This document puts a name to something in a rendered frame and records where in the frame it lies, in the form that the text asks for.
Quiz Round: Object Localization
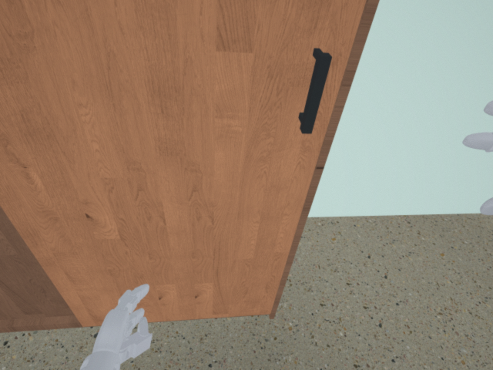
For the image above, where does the robot left forearm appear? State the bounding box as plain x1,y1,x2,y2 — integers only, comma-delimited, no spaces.
80,351,120,370

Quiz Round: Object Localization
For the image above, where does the right robot hand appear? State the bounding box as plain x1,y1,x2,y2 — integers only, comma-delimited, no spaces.
462,101,493,215

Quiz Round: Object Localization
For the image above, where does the left robot hand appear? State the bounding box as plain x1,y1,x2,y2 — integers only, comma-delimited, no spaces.
92,284,153,364

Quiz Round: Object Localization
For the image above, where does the wardrobe door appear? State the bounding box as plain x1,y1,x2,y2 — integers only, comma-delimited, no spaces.
0,0,367,327
0,206,74,320

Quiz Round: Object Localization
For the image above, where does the handle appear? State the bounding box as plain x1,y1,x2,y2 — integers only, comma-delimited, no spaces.
298,48,332,134

